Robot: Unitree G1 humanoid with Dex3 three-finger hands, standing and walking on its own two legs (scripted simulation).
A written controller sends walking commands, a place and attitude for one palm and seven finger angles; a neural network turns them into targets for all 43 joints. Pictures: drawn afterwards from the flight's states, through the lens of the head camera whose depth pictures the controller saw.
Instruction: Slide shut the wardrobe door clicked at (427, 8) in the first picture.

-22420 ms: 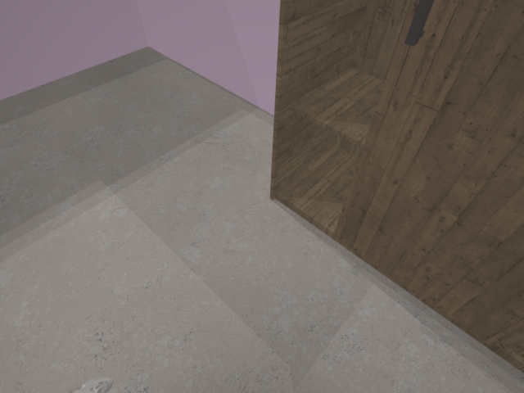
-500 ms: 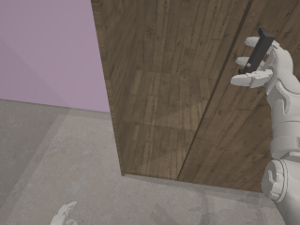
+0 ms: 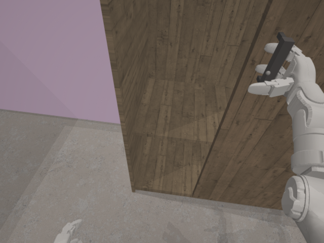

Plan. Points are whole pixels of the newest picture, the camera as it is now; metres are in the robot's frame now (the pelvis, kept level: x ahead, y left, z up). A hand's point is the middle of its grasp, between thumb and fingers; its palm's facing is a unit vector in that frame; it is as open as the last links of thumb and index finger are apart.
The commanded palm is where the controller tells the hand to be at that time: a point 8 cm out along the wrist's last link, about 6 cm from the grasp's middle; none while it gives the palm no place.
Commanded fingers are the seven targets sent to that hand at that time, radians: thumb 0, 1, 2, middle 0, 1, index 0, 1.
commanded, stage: slide the fingers in behind the handle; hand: right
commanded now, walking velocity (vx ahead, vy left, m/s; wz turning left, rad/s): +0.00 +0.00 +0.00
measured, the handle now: (271, 63) +0.51 -0.21 +0.23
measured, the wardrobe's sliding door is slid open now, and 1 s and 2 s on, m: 0.36 0.36 0.36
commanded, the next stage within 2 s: grip the handle and tug to test in 0.34 s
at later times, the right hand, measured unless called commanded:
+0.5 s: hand (268, 73) +0.45 -0.19 +0.23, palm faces +0.07 +1.00 +0.01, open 14.1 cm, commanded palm +0.42 -0.24 +0.23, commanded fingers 0.00 0.31 -0.38 0.32 1.23 0.32 1.23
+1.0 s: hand (269, 72) +0.45 -0.19 +0.24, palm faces +0.08 +1.00 +0.00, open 7.7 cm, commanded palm +0.42 -0.24 +0.23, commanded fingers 0.00 -0.85 -0.88 0.44 1.39 0.44 1.39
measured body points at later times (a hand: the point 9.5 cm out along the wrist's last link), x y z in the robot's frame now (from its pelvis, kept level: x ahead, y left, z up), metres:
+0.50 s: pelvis +0.00 -0.01 +0.00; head +0.00 +0.00 +0.45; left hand +0.10 +0.25 -0.11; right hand +0.44 -0.24 +0.24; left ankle +0.00 +0.11 -0.74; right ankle -0.03 -0.11 -0.74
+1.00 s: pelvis +0.01 -0.01 +0.00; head +0.01 +0.00 +0.45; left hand +0.12 +0.25 -0.11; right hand +0.44 -0.24 +0.24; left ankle +0.00 +0.11 -0.74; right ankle -0.03 -0.11 -0.74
